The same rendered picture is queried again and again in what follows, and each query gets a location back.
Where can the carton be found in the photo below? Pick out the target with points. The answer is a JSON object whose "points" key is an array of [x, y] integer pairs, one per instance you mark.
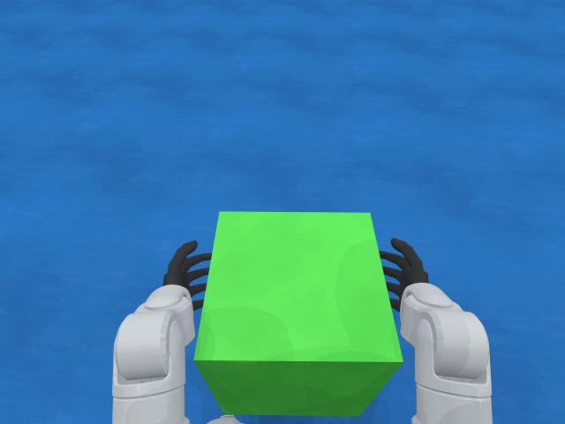
{"points": [[296, 318]]}

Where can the robot left forearm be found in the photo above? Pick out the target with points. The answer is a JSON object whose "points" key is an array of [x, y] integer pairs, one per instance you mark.
{"points": [[149, 359]]}

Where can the robot right forearm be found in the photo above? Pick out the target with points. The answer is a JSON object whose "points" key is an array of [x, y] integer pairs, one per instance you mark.
{"points": [[452, 358]]}

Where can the right robot hand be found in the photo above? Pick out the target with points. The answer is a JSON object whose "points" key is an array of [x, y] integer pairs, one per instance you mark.
{"points": [[411, 266]]}

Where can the left robot hand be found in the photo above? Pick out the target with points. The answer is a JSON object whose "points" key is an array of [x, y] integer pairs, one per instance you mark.
{"points": [[178, 267]]}

